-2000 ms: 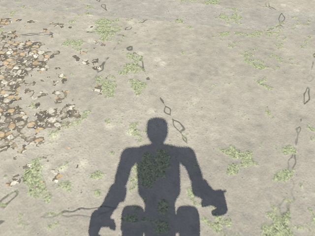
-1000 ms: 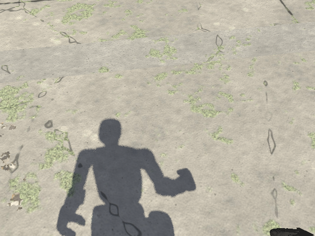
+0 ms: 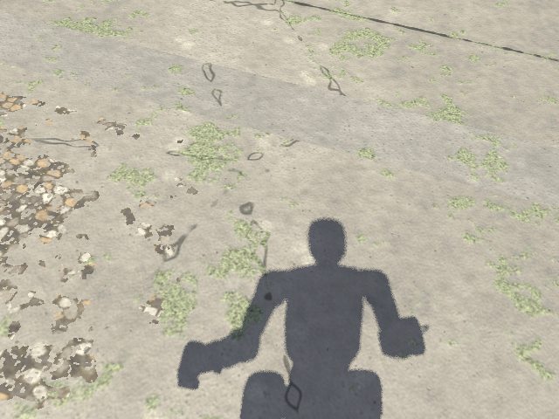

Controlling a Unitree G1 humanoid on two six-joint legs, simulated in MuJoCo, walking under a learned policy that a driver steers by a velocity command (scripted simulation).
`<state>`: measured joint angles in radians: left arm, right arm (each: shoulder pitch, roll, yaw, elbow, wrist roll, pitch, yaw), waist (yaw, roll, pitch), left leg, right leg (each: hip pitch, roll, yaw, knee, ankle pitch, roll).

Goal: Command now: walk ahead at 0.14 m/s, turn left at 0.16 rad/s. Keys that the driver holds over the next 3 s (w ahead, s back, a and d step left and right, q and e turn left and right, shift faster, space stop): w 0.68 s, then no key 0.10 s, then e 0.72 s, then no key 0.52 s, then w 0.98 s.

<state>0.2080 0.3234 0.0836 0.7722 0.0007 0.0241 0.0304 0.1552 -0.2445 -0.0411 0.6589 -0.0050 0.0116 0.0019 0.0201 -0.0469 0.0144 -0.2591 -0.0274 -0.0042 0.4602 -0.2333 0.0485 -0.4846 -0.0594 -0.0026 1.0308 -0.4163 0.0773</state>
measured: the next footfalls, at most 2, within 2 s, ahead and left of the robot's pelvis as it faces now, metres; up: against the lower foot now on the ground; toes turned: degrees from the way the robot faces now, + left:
right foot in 0.32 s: +0.11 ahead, -0.15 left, +0.00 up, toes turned -1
left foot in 0.80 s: +0.45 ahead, +0.09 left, +0.00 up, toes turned +2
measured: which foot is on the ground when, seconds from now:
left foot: down 0.00-0.32, up 0.34-0.78, down 0.80-1.00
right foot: up 0.00-0.30, down 0.32-0.80, up 0.82-1.00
